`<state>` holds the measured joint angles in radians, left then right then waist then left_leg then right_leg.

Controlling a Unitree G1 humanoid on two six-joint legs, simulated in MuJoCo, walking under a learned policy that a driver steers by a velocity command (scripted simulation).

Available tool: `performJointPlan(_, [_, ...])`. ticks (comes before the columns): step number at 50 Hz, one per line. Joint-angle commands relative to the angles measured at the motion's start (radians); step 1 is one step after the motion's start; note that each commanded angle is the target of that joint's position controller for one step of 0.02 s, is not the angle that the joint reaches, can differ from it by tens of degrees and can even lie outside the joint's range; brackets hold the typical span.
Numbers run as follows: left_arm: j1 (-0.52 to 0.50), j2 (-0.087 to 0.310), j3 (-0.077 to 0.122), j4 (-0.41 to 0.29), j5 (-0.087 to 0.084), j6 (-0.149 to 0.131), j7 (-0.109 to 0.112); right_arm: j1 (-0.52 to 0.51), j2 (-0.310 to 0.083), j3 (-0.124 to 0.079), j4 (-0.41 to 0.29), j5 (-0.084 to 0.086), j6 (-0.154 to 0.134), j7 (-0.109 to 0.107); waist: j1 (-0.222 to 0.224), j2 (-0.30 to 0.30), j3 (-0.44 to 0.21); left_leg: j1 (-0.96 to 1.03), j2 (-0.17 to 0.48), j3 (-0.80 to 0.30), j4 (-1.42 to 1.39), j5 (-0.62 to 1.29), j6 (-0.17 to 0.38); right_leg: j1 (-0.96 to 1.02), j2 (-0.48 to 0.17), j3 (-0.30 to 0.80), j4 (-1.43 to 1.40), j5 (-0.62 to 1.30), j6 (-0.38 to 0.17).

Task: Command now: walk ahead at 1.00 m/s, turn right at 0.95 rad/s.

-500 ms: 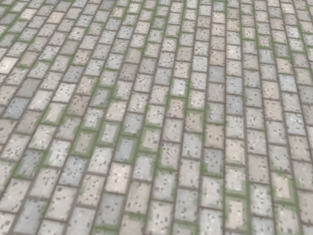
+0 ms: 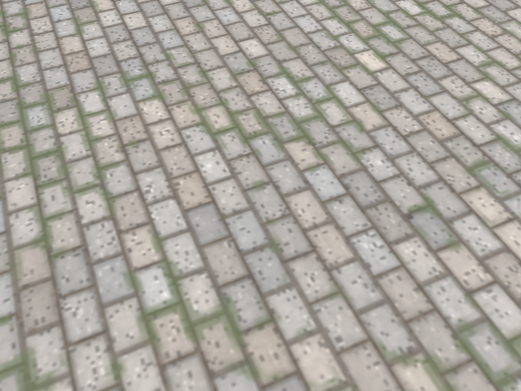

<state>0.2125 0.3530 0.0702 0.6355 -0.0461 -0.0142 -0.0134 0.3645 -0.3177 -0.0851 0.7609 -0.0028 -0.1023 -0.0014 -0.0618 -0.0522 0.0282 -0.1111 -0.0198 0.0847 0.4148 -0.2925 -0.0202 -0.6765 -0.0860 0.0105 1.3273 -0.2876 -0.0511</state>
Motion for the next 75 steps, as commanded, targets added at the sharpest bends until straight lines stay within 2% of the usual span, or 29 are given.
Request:
performJointPlan(1, [-0.032, -0.047, -0.029, -0.104, 0.008, -0.001, -0.019, -0.116, -0.05, 0.0, -0.058, 0.002, -0.024, -0.001, 0.066, 0.101, 0.071, 0.02, 0.285, -0.178, -0.243, 0.227, 0.151, -0.187, -0.095, 0.093, -0.067, 0.098, 0.01])
performJointPlan(6, [-0.215, -0.022, -0.034, -0.144, 0.015, -0.024, -0.057, -0.054, -0.142, -0.013, -0.019, -0.003, -0.022, -0.011, 0.013, 0.019, 0.146, 0.054, 0.231, 0.068, -0.312, 0.41, 0.09, -0.08, -0.031, -0.059, -0.445, 0.365, -0.022])
performJointPlan(8, [-0.239, 0.011, -0.02, -0.153, 0.01, -0.032, -0.069, -0.021, -0.194, -0.02, -0.008, -0.007, -0.012, -0.015, 0.03, 0.071, 0.107, 0.113, 0.223, 0.129, -0.233, 0.888, 0.059, 0.069, 0.063, -0.161, -0.538, 0.352, -0.059])
performJointPlan(11, [0.047, 0.125, 0.041, -0.099, -0.008, -0.016, -0.064, -0.046, -0.273, -0.038, -0.028, -0.003, 0.022, -0.029, 0.227, 0.209, -0.08, 0.14, 0.27, 0.133, 0.213, 1.505, 0.061, 0.434, 0.171, -0.202, -0.518, 0.175, -0.125])
performJointPlan(12, [0.323, 0.194, 0.082, -0.019, -0.005, -0.003, -0.05, -0.113, -0.259, -0.034, -0.061, 0.004, 0.019, -0.027, 0.361, 0.167, -0.187, -0.066, 0.239, 0.116, 0.54, 1.367, 0.055, 0.811, 0.158, -0.117, -0.609, 0.229, -0.18])
performJointPlan(13, [0.388, 0.233, 0.1, 0.022, -0.016, 0.017, -0.024, -0.149, -0.128, 0.001, -0.078, 0.002, -0.01, -0.022, 0.348, -0.114, -0.156, -0.382, 0.015, 0.106, 1.035, 0.198, 0.009, 1.056, 0.072, 0.074, -0.683, 0.275, -0.237])
performJointPlan(14, [0.221, 0.264, 0.065, -0.049, 0.031, -0.015, -0.026, 0.07, -0.023, 0.053, -0.159, 0.017, -0.06, -0.003, 0.108, -0.303, -0.382, -0.714, -0.055, -0.154, 1.286, -0.275, 0.012, 1.26, -0.19, 0.772, -0.88, -0.091, -0.467])
performJointPlan(15, [0.252, 0.139, 0.053, -0.055, 0.045, -0.027, -0.02, -0.033, -0.14, 0.037, -0.137, 0.052, -0.087, 0.008, 0.207, -0.081, -0.428, -0.713, 0.02, -0.258, 1.201, -0.135, 0.057, 1.182, -0.216, 0.859, -1.049, -0.391, -0.408])
performJointPlan(16, [0.238, 0.119, 0.044, -0.024, 0.054, -0.048, -0.023, -0.1, -0.136, 0.035, -0.15, 0.088, -0.081, 0.004, 0.168, 0.039, -0.186, -0.733, 0.049, -0.21, 1.109, -0.094, 0.064, 0.958, -0.21, 0.769, -1.117, -0.363, -0.352])
performJointPlan(17, [0.151, 0.084, 0.031, -0.02, 0.051, -0.071, -0.028, -0.118, -0.112, 0.042, -0.136, 0.065, -0.065, -0.01, 0.11, 0.159, -0.104, -0.677, 0.116, -0.212, 1.01, -0.047, 0.066, 0.779, -0.186, 0.66, -1.104, -0.25, -0.306])
performJointPlan(22, [0.062, 0.01, -0.001, 0.036, 0.06, -0.112, -0.022, -0.08, -0.043, 0.049, -0.075, 0.04, 0.039, -0.009, 0.028, 0.052, 0.072, -0.548, 0.211, -0.203, 0.827, 0.137, 0.021, 0.331, -0.059, 0.195, -1.162, 0.035, -0.199])
performJointPlan(31, [0.197, 0.05, -0.006, 0.124, 0.058, -0.121, 0.019, -0.364, -0.01, 0.057, -0.153, 0.049, -0.01, 0.066, 0.152, 0.036, 0.122, -0.569, 0.069, -0.039, 0.198, 0.624, 0.073, 0.664, -0.047, -0.145, -1.218, 0.524, -0.002])
performJointPlan(34, [0.179, 0.119, 0.008, 0.122, 0.083, -0.078, 0.048, -0.308, -0.066, 0.029, -0.171, 0.052, -0.002, 0.089, 0.075, -0.06, 0.011, -0.481, -0.05, 0.082, 0.195, 0.435, 0.123, 0.88, -0.089, -0.183, -1.004, 1.246, 0.045])
performJointPlan(36, [0.077, 0.163, 0.023, 0.094, 0.099, -0.048, 0.064, 0.051, -0.163, -0.017, -0.099, 0.059, 0.036, 0.072, -0.128, -0.121, -0.143, -0.148, -0.072, 0.054, 0.29, 0.265, 0.182, 0.812, -0.125, -0.169, -0.596, 1.553, 0.045])
performJointPlan(37, [-0.016, 0.165, 0.025, 0.066, 0.083, -0.052, 0.059, 0.293, -0.21, -0.04, -0.04, 0.053, 0.055, 0.053, -0.26, -0.049, -0.205, 0.177, -0.028, -0.057, 0.23, 0.279, 0.222, 0.58, -0.063, -0.179, -0.214, 1.336, 0.041])
performJointPlan(38, [0.091, -0.068, -0.038, 0.041, 0.101, -0.089, 0.025, 0.29, -0.215, -0.027, -0.003, 0.042, 0.06, 0.043, -0.106, 0.388, -0.181, 0.462, 0.075, -0.287, 0.313, 0.125, 0.326, 0.078, 0.138, -0.092, 0.242, -0.2, 0.069])
performJointPlan(39, [0.127, -0.067, -0.066, -0.028, 0.021, -0.136, -0.002, 0.197, -0.169, -0.013, -0.065, 0.004, 0.041, 0.04, -0.04, 0.415, -0.325, 0.555, 0.257, -0.898, 0.004, -0.405, 0.494, -0.173, 0.208, 0.101, 0.393, -0.291, 0.048])
performJointPlan(40, [-0.008, 0.045, -0.047, -0.048, 0.008, -0.164, -0.011, 0.189, -0.113, -0.012, -0.086, 0.0, 0.032, 0.034, -0.099, 0.195, -0.238, 0.465, 0.252, -0.953, -0.167, -0.475, 0.412, -0.176, 0.146, 0.154, 0.271, -0.151, -0.022])
performJointPlan(42, [-0.061, 0.026, -0.049, -0.07, 0.031, -0.175, -0.006, 0.062, -0.106, -0.006, -0.11, 0.001, 0.009, 0.046, 0.027, -0.06, -0.06, 0.143, 0.203, -0.851, -0.204, -0.3, 0.373, -0.091, 0.085, 0.155, 0.053, -0.047, -0.033])
performJointPlan(45, [0.001, 0.044, -0.036, -0.046, 0.062, -0.14, 0.013, -0.056, -0.09, -0.001, -0.141, 0.014, 0.006, 0.032, 0.116, -0.018, 0.024, -0.106, 0.083, -0.644, -0.227, -0.049, 0.374, 0.019, 0.025, 0.155, -0.128, -0.012, 0.039])
performJointPlan(49, [-0.219, -0.023, -0.058, -0.136, 0.082, -0.126, 0.02, -0.033, -0.093, -0.001, -0.112, 0.042, 0.015, -0.005, 0.042, 0.054, 0.101, -0.374, -0.032, -0.445, -0.224, 0.125, 0.307, 0.187, 0.059, 0.053, -0.557, 0.248, 0.112])
performJointPlan(55, [-0.287, 0.05, -0.011, -0.169, 0.011, -0.14, 0.02, 0.039, -0.095, -0.017, -0.06, 0.058, 0.033, -0.02, -0.006, 0.157, 0.01, -0.153, 0.008, -0.56, -0.07, 0.081, 0.204, 0.376, 0.103, 0.12, -0.87, 0.375, 0.126])
performJointPlan(58, [0.19, 0.136, 0.044, -0.088, -0.001, -0.139, 0.034, -0.049, -0.058, 0.001, -0.107, -0.001, 0.049, -0.002, 0.259, 0.168, -0.318, -0.196, -0.015, -0.469, 0.501, 0.378, 0.115, 0.899, -0.019, 0.163, -0.723, 0.117, 0.039])
performJointPlan(59, [0.286, 0.217, 0.051, -0.06, 0.049, -0.13, 0.026, 0.133, 0.098, 0.044, -0.142, 0.026, 0.04, 0.005, 0.147, -0.276, -0.487, -0.54, -0.142, -0.352, 0.876, -0.27, 0.074, 1.254, -0.285, 0.71, -0.877, -0.282, -0.125])
performJointPlan(60, [0.263, 0.189, 0.051, -0.05, 0.044, -0.124, 0.009, 0.147, 0.028, 0.057, -0.155, 0.082, 0.038, -0.001, 0.146, -0.444, -0.466, -0.733, -0.035, -0.289, 1.059, -0.228, 0.074, 1.24, -0.365, 1.021, -1.015, -0.646, -0.162])
performJointPlan(61, [0.188, 0.094, 0.036, -0.078, 0.041, -0.113, 0.018, 0.03, -0.052, 0.04, -0.147, 0.073, 0.046, -0.008, 0.189, -0.269, -0.286, -0.792, 0.017, -0.248, 1.094, -0.12, 0.069, 1.1, -0.307, 0.857, -1.038, -0.611, -0.124])
performJointPlan(63, [0.156, 0.068, 0.027, -0.034, 0.062, -0.095, 0.022, -0.157, -0.08, 0.027, -0.183, 0.016, 0.046, 0.0, 0.188, 0.028, -0.078, -0.74, 0.079, -0.196, 1.014, -0.034, 0.076, 0.827, -0.214, 0.511, -1.036, -0.172, -0.069])
performJointPlan(67, [0.097, -0.028, 0.0, 0.043, 0.042, -0.105, 0.01, -0.16, -0.01, 0.031, -0.223, 0.057, 0.084, 0.024, 0.091, -0.044, 0.014, -0.707, 0.177, -0.195, 0.938, -0.012, 0.09, 0.636, -0.167, 0.234, -1.095, 0.06, -0.067])
performJointPlan(75, [0.119, 0.089, 0.019, 0.113, 0.057, -0.108, 0.027, -0.374, -0.016, 0.045, -0.278, 0.037, 0.065, 0.068, 0.115, 0.07, 0.159, -0.69, 0.139, -0.05, 0.518, 0.37, 0.091, 0.612, -0.12, -0.157, -1.21, 0.406, -0.012])
